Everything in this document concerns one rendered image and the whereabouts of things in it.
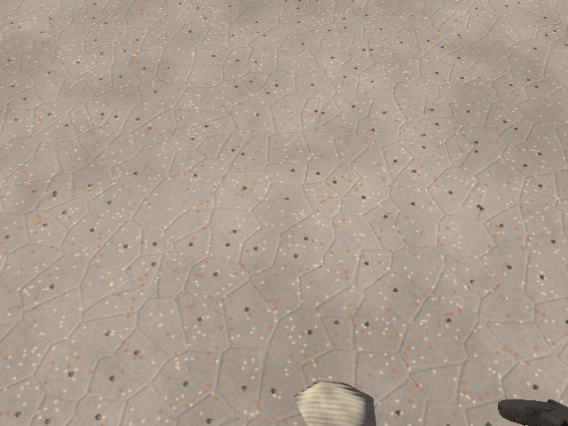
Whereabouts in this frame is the robot right hand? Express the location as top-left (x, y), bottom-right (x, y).
top-left (498, 399), bottom-right (568, 426)

